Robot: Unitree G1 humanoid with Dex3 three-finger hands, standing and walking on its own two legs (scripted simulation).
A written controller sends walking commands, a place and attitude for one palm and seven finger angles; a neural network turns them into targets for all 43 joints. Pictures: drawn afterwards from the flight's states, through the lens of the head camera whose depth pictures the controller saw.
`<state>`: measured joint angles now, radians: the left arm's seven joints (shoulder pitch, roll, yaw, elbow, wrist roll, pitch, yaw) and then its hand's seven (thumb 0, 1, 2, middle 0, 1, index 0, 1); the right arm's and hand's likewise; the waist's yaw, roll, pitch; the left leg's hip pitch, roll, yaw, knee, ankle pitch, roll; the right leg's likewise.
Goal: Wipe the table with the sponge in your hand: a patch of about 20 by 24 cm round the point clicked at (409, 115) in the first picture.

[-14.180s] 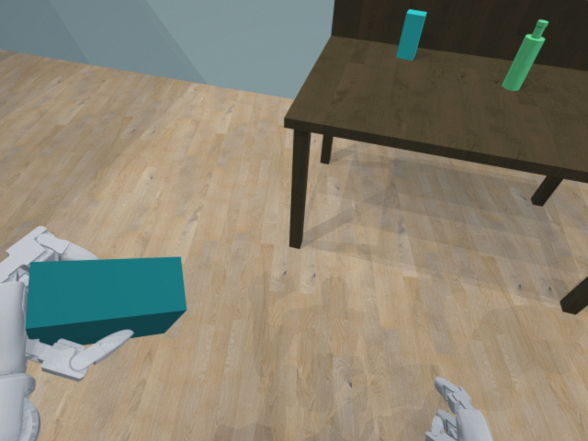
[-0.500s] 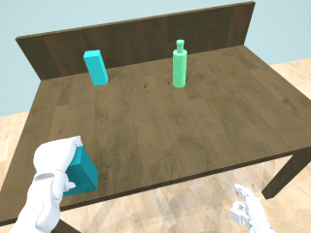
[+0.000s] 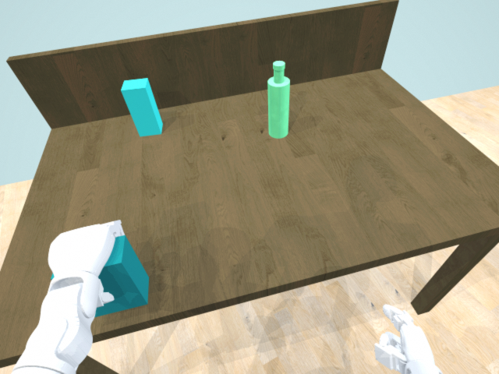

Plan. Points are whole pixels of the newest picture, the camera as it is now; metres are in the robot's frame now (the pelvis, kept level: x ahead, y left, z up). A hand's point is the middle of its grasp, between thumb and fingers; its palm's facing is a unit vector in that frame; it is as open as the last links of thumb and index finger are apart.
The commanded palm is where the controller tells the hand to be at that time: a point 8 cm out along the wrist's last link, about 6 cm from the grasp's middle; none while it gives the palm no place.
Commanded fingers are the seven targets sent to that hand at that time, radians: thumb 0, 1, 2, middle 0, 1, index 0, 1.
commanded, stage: move the sponge above the wiping area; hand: left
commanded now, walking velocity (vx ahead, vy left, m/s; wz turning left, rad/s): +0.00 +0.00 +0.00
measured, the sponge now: (111, 285) +0.24 +0.29 -0.02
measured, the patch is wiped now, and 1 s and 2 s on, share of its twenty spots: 0.00 0.00 0.00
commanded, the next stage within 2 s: lower the sponge onto the table in 0.82 s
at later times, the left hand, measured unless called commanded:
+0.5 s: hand (110, 263) +0.26 +0.29 +0.02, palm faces -0.06 -0.05 -1.00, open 10.0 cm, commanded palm +0.24 +0.28 +0.08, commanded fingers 0.00 0.10 1.30 -1.20 -1.60 -1.20 -1.60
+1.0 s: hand (101, 269) +0.25 +0.30 +0.02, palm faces -0.08 -0.06 -0.99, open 10.0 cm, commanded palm +0.23 +0.30 +0.09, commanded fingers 0.00 0.10 1.30 -1.20 -1.60 -1.20 -1.60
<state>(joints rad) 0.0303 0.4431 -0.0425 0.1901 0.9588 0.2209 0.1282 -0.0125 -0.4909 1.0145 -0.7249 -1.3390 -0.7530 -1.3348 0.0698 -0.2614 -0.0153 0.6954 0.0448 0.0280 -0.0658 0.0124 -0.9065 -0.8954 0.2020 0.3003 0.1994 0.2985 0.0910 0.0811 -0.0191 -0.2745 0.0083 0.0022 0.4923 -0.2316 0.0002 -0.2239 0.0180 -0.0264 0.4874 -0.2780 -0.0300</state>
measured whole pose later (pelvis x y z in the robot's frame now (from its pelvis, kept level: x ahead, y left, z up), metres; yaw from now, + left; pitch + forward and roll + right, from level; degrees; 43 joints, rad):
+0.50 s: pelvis +0.00 +0.00 +0.00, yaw +0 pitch +2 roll +0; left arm -0.03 0.40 -0.09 0.27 0.99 0.26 0.18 -0.01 -0.49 1.02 -0.72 -1.34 -0.75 -1.33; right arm 0.08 -0.24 -0.01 0.69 0.05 0.04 -0.06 0.01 -0.91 -0.90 0.20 0.30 0.20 0.30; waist 0.08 0.08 -0.04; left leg -0.31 0.00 0.00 0.51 -0.24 0.00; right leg -0.26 0.01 -0.03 0.52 -0.29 -0.03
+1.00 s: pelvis +0.00 +0.00 +0.00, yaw +0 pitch +1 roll +0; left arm 0.02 0.43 -0.05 0.24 0.97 0.22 0.15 -0.01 -0.49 1.02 -0.72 -1.34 -0.75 -1.33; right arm 0.08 -0.26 -0.02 0.69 0.05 0.03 -0.06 0.01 -0.91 -0.90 0.20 0.30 0.20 0.30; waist 0.09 0.08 -0.03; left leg -0.29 0.01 0.00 0.51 -0.24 0.00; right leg -0.24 0.02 -0.03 0.50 -0.28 -0.03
